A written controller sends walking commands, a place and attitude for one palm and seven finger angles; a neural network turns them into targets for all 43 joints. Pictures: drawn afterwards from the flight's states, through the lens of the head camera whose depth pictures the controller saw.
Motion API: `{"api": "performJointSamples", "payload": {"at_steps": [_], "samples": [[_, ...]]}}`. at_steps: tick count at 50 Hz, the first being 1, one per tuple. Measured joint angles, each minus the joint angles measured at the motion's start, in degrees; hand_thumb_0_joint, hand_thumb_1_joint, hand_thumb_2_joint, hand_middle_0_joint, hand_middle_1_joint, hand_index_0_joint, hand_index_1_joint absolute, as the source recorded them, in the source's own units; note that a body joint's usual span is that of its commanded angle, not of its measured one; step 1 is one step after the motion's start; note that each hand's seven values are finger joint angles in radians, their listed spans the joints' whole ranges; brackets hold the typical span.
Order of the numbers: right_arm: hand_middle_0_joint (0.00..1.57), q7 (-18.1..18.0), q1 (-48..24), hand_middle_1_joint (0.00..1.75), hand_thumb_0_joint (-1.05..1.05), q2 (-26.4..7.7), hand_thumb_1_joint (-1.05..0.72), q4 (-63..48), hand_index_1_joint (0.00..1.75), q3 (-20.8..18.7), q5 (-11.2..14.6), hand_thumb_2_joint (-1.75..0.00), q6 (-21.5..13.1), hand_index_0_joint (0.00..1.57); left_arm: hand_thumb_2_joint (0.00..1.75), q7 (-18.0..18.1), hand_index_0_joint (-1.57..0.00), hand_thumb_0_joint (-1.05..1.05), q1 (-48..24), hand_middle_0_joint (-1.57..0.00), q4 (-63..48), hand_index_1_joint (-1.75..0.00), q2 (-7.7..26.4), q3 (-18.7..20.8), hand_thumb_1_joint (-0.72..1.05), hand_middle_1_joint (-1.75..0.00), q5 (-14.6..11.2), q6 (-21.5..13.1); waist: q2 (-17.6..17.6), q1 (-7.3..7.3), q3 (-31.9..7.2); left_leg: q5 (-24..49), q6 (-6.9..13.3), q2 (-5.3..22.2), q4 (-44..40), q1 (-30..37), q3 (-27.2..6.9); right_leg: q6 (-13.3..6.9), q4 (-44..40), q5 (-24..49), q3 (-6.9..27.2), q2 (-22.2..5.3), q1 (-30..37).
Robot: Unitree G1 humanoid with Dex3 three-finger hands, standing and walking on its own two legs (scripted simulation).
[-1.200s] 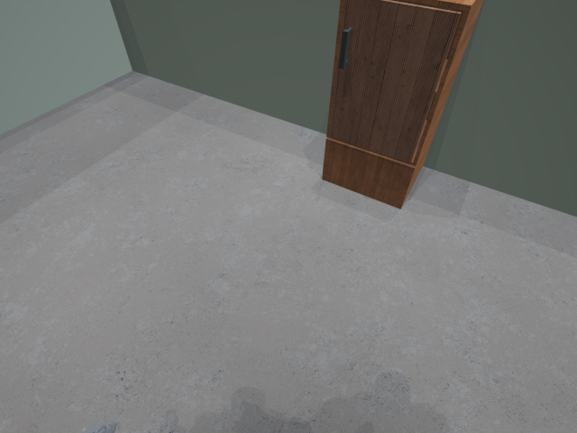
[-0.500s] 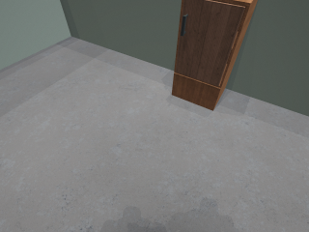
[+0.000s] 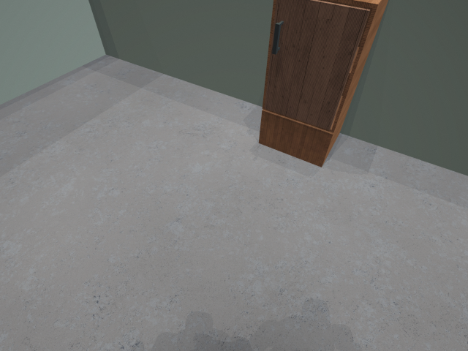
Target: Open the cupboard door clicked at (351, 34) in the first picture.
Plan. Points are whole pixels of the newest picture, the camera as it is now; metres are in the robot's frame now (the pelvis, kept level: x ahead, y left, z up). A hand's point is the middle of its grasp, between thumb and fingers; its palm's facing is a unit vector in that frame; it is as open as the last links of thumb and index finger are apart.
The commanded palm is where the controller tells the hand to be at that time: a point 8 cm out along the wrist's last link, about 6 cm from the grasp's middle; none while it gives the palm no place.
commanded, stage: look at it before walking up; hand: left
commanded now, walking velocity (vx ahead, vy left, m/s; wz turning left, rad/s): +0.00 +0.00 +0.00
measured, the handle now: (278, 37) +1.44 -0.13 -0.06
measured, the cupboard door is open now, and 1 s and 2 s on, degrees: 0 0 0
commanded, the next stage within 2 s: walk to a spot facing it in 0.44 s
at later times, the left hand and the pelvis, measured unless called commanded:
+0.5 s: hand out of the picture +0.07 +0.25 -0.15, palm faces -0.02 -0.94 -0.34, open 7.4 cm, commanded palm none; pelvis +0.00 +0.00 +0.00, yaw +0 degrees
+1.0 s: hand out of the picture +0.08 +0.21 -0.18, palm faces +0.05 -0.99 -0.15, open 7.4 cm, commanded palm none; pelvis +0.09 +0.03 +0.00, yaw +3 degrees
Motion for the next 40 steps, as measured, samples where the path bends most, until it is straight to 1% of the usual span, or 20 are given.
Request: {"api": "performJointSamples", "payload": {"at_steps": [29,32,34,37,39,40], "samples": [[0.21,-0.03,-0.54,0.30,0.00,-0.22,-0.90,0.20,0.30,0.15,0.04,-0.90,0.18,0.21,0.89,0.12,-0.20,0.01,0.11,-0.20,0.30,-0.30,0.19,-0.02,0.91,-0.30,-0.01,-0.12,0.15,0.06,0.26,0.21,-0.12,0.26,-1.12,0.87,0.11,-0.05,-1.47,0.45,0.11,0.24,0.97],[0.21,-0.12,0.56,0.30,0.00,0.59,-0.90,0.24,0.30,0.25,-0.38,-0.90,0.75,0.21,0.89,0.51,-0.20,0.01,1.10,-0.20,0.18,-0.30,-0.69,0.01,0.91,-0.30,0.12,0.34,0.16,0.00,-0.75,-1.04,-0.10,0.28,0.60,0.02,-0.02,0.06,-0.36,-0.47,-0.05,0.25,0.47],[0.20,0.00,2.20,0.30,0.00,1.63,-0.90,0.18,0.30,0.29,-0.70,-0.90,1.18,0.21,0.89,0.29,-0.20,0.01,2.57,-0.20,-0.13,-0.30,-1.63,0.15,0.91,-0.30,0.31,0.63,0.03,0.08,-1.73,-4.28,0.18,0.23,3.36,-1.08,-0.17,-0.01,0.95,-1.79,-0.24,0.21,0.03],[0.20,0.22,5.53,0.30,0.00,3.39,-0.90,0.01,0.30,0.22,-0.88,-0.90,1.40,0.20,0.89,-0.13,-0.20,0.01,5.49,-0.20,-0.67,-0.30,-3.42,0.44,0.91,-0.30,0.40,0.55,0.06,0.02,-2.86,-9.76,1.12,0.63,8.63,-3.18,-0.08,-0.09,2.48,-3.77,-1.19,0.17,-0.04],[0.20,0.37,7.92,0.30,0.00,4.62,-0.91,0.00,0.30,0.01,-0.86,-0.90,1.22,0.20,0.89,-0.24,-0.20,0.01,7.52,-0.20,-0.69,-0.30,-4.67,0.71,0.91,-0.30,0.41,0.21,0.04,-0.20,-3.09,-10.66,1.54,1.11,10.69,-4.05,1.02,0.17,3.51,-5.29,-2.26,-0.11,0.45],[0.20,0.45,9.01,0.30,0.00,5.30,-0.91,0.08,0.30,-0.08,-0.82,-0.90,1.02,0.20,0.89,-0.26,-0.20,0.01,8.57,-0.20,-0.58,-0.30,-5.19,0.86,0.91,-0.30,0.40,0.11,-0.22,-0.17,-3.05,-9.37,1.66,1.15,10.85,-3.83,1.40,0.42,4.42,-6.28,-2.55,-0.44,0.63]]}}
